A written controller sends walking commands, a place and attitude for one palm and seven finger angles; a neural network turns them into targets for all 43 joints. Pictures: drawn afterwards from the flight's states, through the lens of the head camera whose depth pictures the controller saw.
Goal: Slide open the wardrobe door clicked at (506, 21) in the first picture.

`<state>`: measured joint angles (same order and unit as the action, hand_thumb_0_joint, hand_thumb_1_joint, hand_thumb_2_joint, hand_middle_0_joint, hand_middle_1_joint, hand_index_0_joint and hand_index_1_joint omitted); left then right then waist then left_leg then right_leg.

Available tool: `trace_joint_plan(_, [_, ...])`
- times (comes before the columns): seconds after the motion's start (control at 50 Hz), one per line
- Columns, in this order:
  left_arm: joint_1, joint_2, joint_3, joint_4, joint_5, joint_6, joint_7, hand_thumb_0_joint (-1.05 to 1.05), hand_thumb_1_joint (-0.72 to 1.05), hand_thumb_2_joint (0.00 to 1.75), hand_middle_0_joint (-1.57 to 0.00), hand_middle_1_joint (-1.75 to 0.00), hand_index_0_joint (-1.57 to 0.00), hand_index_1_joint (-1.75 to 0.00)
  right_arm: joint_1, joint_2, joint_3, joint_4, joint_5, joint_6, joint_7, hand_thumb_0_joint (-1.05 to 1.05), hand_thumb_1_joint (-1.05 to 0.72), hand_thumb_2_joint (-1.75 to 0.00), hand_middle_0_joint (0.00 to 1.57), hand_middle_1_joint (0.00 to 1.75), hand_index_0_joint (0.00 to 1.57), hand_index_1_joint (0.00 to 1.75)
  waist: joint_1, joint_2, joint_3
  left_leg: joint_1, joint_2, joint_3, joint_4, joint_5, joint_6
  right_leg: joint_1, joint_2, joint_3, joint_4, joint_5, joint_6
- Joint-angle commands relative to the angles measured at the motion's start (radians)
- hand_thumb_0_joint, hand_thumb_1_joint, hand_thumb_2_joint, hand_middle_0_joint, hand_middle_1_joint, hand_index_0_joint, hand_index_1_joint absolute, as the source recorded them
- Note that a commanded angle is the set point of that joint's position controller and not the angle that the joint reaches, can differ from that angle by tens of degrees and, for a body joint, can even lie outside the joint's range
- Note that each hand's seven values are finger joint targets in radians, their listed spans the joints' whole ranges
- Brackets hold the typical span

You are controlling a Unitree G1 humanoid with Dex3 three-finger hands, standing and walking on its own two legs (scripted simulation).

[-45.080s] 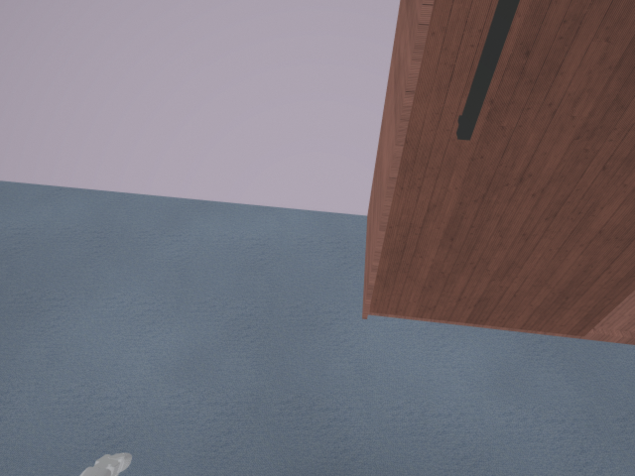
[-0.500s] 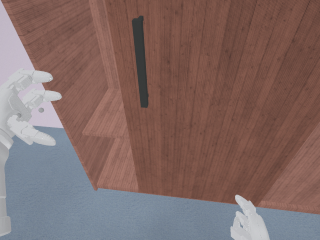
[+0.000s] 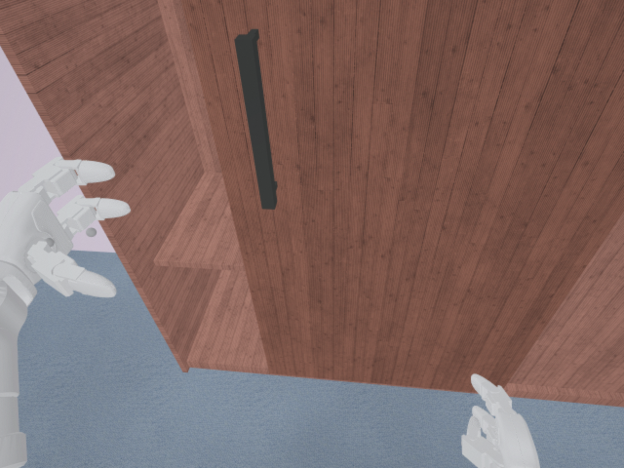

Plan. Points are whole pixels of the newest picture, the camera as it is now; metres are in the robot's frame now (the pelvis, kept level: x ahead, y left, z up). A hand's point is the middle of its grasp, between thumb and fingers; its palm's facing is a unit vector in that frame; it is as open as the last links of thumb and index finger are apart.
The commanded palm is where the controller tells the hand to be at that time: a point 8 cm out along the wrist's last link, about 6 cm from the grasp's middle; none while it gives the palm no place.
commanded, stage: move the hooked fingers beside the handle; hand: left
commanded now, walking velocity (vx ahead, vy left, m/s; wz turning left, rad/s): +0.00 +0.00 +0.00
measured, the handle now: (262, 128) +0.56 +0.15 +0.19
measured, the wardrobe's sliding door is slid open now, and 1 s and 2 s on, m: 0.30 0.30 0.30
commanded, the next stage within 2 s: none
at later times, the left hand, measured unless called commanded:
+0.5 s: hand (135, 196) +0.34 +0.25 +0.22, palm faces +0.03 -1.00 -0.04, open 14.0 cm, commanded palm +0.31 +0.30 +0.22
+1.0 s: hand (168, 172) +0.40 +0.24 +0.21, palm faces +0.04 -1.00 -0.03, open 14.0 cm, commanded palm +0.37 +0.29 +0.21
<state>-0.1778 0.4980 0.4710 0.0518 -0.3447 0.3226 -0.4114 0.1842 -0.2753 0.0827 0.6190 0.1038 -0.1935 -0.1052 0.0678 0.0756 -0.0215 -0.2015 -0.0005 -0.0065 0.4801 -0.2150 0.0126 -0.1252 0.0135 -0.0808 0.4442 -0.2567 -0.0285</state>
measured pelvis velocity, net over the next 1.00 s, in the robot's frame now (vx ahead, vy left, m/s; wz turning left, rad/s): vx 0.01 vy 0.01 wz -0.01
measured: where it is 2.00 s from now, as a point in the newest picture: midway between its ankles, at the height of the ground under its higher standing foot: outside the picture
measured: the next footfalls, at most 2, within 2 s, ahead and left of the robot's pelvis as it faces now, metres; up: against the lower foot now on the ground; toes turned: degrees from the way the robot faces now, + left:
none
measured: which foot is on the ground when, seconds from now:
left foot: down 0.00-1.00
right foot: down 0.00-1.00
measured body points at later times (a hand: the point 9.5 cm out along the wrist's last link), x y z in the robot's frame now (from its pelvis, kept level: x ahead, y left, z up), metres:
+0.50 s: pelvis +0.01 +0.00 +0.00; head -0.01 -0.02 +0.45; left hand +0.33 +0.31 +0.22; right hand +0.20 -0.23 -0.07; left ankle +0.03 +0.11 -0.74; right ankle -0.01 -0.10 -0.74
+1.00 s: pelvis +0.01 +0.01 +0.00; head +0.01 -0.01 +0.45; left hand +0.39 +0.29 +0.22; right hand +0.18 -0.23 -0.08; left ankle +0.03 +0.11 -0.74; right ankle -0.01 -0.10 -0.74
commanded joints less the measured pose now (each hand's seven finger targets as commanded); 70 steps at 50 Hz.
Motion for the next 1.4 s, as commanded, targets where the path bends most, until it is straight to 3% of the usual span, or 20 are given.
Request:
trace_joint_plan(0.0, [-0.286, 0.322, 0.143, -0.214, -0.040, -0.093, -0.010, 0.00, -0.50, 0.30, -0.30, -1.20, -0.30, -1.20, -0.156, -0.098, -0.042, -0.180, -0.005, -0.057, -0.004, 0.00, -0.90, -0.90, 0.20, 0.30, 0.20, 0.30, 0.007, -0.028, -0.181, 0.119, -0.016, -0.031, -0.043, 0.130, 0.021, -0.035, -0.010, 0.051, -0.079, 0.183, 0.013])
trace_joint_plan(0.1, [-0.319, 0.316, 0.141, -0.158, -0.034, -0.089, 0.004, 0.00, -0.50, 0.30, -0.30, -1.20, -0.30, -1.20, -0.158, -0.096, -0.046, -0.171, -0.001, -0.054, -0.001, 0.00, -0.90, -0.90, 0.20, 0.30, 0.20, 0.30, 0.003, -0.005, -0.145, 0.110, -0.015, -0.026, -0.040, 0.129, 0.021, -0.058, -0.013, 0.057, -0.081, 0.192, 0.015])
trace_joint_plan(0.18, [-0.433, 0.253, 0.036, -0.114, -0.009, -0.074, 0.002, 0.00, -0.50, 0.30, -0.30, -1.20, -0.30, -1.20, -0.146, -0.099, -0.041, -0.165, 0.005, -0.049, -0.011, 0.00, -0.90, -0.90, 0.20, 0.30, 0.20, 0.30, -0.033, 0.018, -0.118, 0.121, -0.013, -0.033, -0.050, 0.084, 0.021, -0.116, -0.009, 0.046, -0.084, 0.135, 0.015])
trace_joint_plan(0.3, [-0.562, 0.243, -0.014, -0.099, 0.006, -0.112, 0.013, 0.00, -0.50, 0.30, -0.30, -1.20, -0.30, -1.20, -0.142, -0.097, -0.042, -0.160, 0.003, -0.048, -0.020, 0.00, -0.90, -0.90, 0.20, 0.30, 0.20, 0.30, -0.046, -0.004, -0.178, 0.139, -0.014, -0.036, -0.041, 0.088, 0.024, -0.094, -0.012, 0.052, -0.084, 0.132, 0.014])
trace_joint_plan(0.4, [-0.548, 0.308, 0.065, -0.035, 0.015, -0.131, 0.043, 0.00, -0.50, 0.30, -0.30, -1.20, -0.30, -1.20, -0.134, -0.099, -0.044, -0.158, -0.005, -0.042, -0.014, 0.00, -0.90, -0.90, 0.20, 0.30, 0.20, 0.30, -0.011, -0.018, -0.230, 0.131, -0.012, -0.038, -0.050, 0.130, 0.021, -0.045, -0.011, 0.044, -0.070, 0.178, 0.006])
trace_joint_plan(0.54, [-0.517, 0.276, 0.051, 0.001, 0.035, -0.095, 0.058, 0.00, -0.50, 0.30, -0.30, -1.20, -0.30, -1.20, -0.123, -0.102, -0.050, -0.180, -0.003, -0.020, 0.005, 0.00, -0.90, -0.90, 0.20, 0.30, 0.20, 0.30, -0.002, -0.004, -0.250, 0.126, -0.010, -0.021, -0.049, 0.213, 0.020, -0.028, -0.013, 0.038, -0.041, 0.289, 0.003])
trace_joint_plan(0.58, [-0.559, 0.242, 0.008, -0.020, 0.042, -0.092, 0.057, 0.00, -0.50, 0.30, -0.30, -1.20, -0.30, -1.20, -0.122, -0.100, -0.051, -0.182, 0.001, -0.011, 0.005, 0.00, -0.90, -0.90, 0.20, 0.30, 0.20, 0.30, -0.019, 0.014, -0.248, 0.142, -0.007, -0.017, -0.045, 0.217, 0.019, -0.050, -0.011, 0.039, -0.042, 0.289, 0.004])
trace_joint_plan(0.62, [-0.585, 0.225, -0.008, -0.026, 0.038, -0.101, 0.061, 0.00, -0.50, 0.30, -0.30, -1.20, -0.30, -1.20, -0.117, -0.101, -0.054, -0.180, 0.001, -0.012, 0.003, 0.00, -0.90, -0.90, 0.20, 0.30, 0.20, 0.30, -0.029, -0.023, -0.237, 0.148, -0.003, -0.019, -0.043, 0.215, 0.024, -0.064, -0.007, 0.038, -0.046, 0.284, 0.006])
trace_joint_plan(0.7, [-0.625, 0.248, 0.004, -0.018, 0.044, -0.116, 0.078, 0.00, -0.50, 0.30, -0.30, -1.20, -0.30, -1.20, -0.103, -0.103, -0.057, -0.169, -0.002, -0.003, -0.003, 0.00, -0.90, -0.90, 0.20, 0.30, 0.20, 0.30, -0.032, -0.009, -0.240, 0.155, -0.004, -0.020, -0.043, 0.213, 0.023, -0.065, -0.006, 0.040, -0.050, 0.267, 0.002])
trace_joint_plan(0.78, [-0.738, 0.244, -0.029, 0.089, 0.065, -0.110, 0.099, 0.00, -0.50, 0.30, -0.30, -1.20, -0.30, -1.20, -0.080, -0.113, -0.059, -0.137, -0.001, 0.007, -0.016, 0.00, -0.90, -0.90, 0.20, 0.30, 0.20, 0.30, -0.065, -0.010, -0.190, 0.133, 0.000, -0.028, -0.058, 0.131, 0.023, -0.120, -0.006, 0.042, -0.072, 0.178, 0.005])
trace_joint_plan(0.84, [-0.789, 0.260, -0.031, 0.103, 0.080, -0.126, 0.110, 0.00, -0.50, 0.30, -0.30, -1.20, -0.30, -1.20, -0.074, -0.112, -0.058, -0.136, -0.005, 0.010, -0.017, 0.00, -0.90, -0.90, 0.20, 0.30, 0.20, 0.30, -0.063, 0.007, -0.245, 0.152, -0.001, -0.028, -0.051, 0.172, 0.023, -0.090, -0.009, 0.045, -0.064, 0.218, 0.000])
trace_joint_plan(0.88, [-0.834, 0.215, -0.081, 0.110, 0.085, -0.138, 0.109, 0.00, -0.50, 0.30, -0.30, -1.20, -0.30, -1.20, -0.069, -0.107, -0.057, -0.135, -0.004, 0.013, -0.018, 0.00, -0.90, -0.90, 0.20, 0.30, 0.20, 0.30, -0.074, 0.048, -0.268, 0.175, 0.000, -0.028, -0.047, 0.182, 0.020, -0.098, -0.009, 0.045, -0.063, 0.224, -0.002])
trace_joint_plan(0.98, [-0.859, 0.208, -0.088, 0.223, 0.085, -0.158, 0.113, 0.00, -0.50, 0.30, -0.30, -1.20, -0.30, -1.20, -0.042, -0.117, -0.063, -0.120, -0.006, 0.018, -0.018, 0.00, -0.90, -0.90, 0.20, 0.30, 0.20, 0.30, -0.076, -0.030, -0.275, 0.164, 0.004, -0.036, -0.051, 0.184, 0.023, -0.098, -0.006, 0.042, -0.061, 0.231, -0.001])
trace_joint_plan(1.06, [-0.854, 0.253, -0.048, 0.293, 0.102, -0.157, 0.133, 0.00, -0.50, 0.30, -0.30, -1.20, -0.30, -1.20, -0.024, -0.120, -0.065, -0.118, -0.010, 0.035, -0.010, 0.00, -0.90, -0.90, 0.20, 0.30, 0.20, 0.30, -0.056, -0.024, -0.281, 0.128, 0.004, -0.025, -0.051, 0.215, 0.021, -0.070, -0.010, 0.046, -0.052, 0.273, -0.003])
trace_joint_plan(1.1, [-0.866, 0.276, -0.036, 0.353, 0.110, -0.159, 0.146, 0.00, -0.50, 0.30, -0.30, -1.20, -0.30, -1.20, -0.006, -0.125, -0.070, -0.111, -0.010, 0.047, -0.009, 0.00, -0.90, -0.90, 0.20, 0.30, 0.20, 0.30, -0.060, -0.073, -0.261, 0.096, 0.005, -0.020, -0.049, 0.205, 0.024, -0.065, -0.010, 0.045, -0.056, 0.268, 0.001])
trace_joint_plan(1.14, [-0.946, 0.247, -0.074, 0.355, 0.121, -0.170, 0.151, 0.00, -0.50, 0.30, -0.30, -1.20, -0.30, -1.20, 0.002, -0.126, -0.071, -0.111, -0.010, 0.051, -0.009, 0.00, -0.90, -0.90, 0.20, 0.30, 0.20, 0.30, -0.080, -0.059, -0.264, 0.107, 0.007, -0.017, -0.049, 0.204, 0.027, -0.082, -0.010, 0.050, -0.056, 0.274, 0.003])
trace_joint_plan(1.2, [-0.989, 0.317, -0.028, 0.345, 0.133, -0.217, 0.158, 0.00, -0.50, 0.30, -0.30, -1.20, -0.30, -1.20, 0.025, -0.131, -0.079, -0.109, -0.015, 0.055, -0.009, 0.00, -0.90, -0.90, 0.20, 0.30, 0.20, 0.30, -0.077, -0.028, -0.320, 0.130, 0.008, -0.011, -0.034, 0.244, 0.031, -0.054, -0.008, 0.057, -0.049, 0.306, 0.000])
trace_joint_plan(1.26, [-1.050, 0.267, -0.076, 0.360, 0.138, -0.255, 0.145, 0.00, -0.50, 0.30, -0.30, -1.20, -0.30, -1.20, 0.043, -0.128, -0.079, -0.100, -0.016, 0.053, -0.009, 0.00, -0.90, -0.90, 0.20, 0.30, 0.20, 0.30, -0.096, 0.030, -0.336, 0.164, 0.009, -0.014, -0.029, 0.269, 0.028, -0.072, -0.005, 0.059, -0.044, 0.323, -0.002])
trace_joint_plan(1.3, [-1.056, 0.251, -0.091, 0.375, 0.132, -0.271, 0.137, 0.00, -0.50, 0.30, -0.30, -1.20, -0.30, -1.20, 0.063, -0.134, -0.087, -0.093, -0.018, 0.051, -0.010, 0.00, -0.90, -0.90, 0.20, 0.30, 0.20, 0.30, -0.103, -0.007, -0.353, 0.180, 0.014, -0.018, -0.020, 0.298, 0.031, -0.074, -0.001, 0.052, -0.042, 0.337, -0.002])
trace_joint_plan(1.38, [-1.041, 0.238, -0.095, 0.498, 0.129, -0.239, 0.125, 0.00, -0.50, 0.30, -0.30, -1.20, -0.30, -1.20, 0.084, -0.143, -0.091, -0.072, -0.014, 0.060, -0.007, 0.00, -0.90, -0.90, 0.20, 0.30, 0.20, 0.30, -0.104, -0.026, -0.294, 0.136, 0.010, -0.010, -0.027, 0.247, 0.030, -0.105, -0.002, 0.052, -0.047, 0.318, 0.000])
